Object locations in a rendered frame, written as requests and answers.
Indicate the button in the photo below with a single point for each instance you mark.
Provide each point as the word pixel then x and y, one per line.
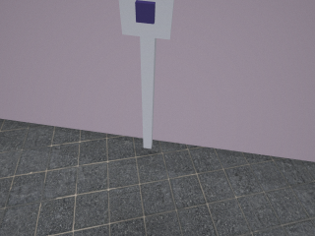
pixel 145 12

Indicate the panel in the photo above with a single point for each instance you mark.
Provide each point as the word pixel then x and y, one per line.
pixel 148 34

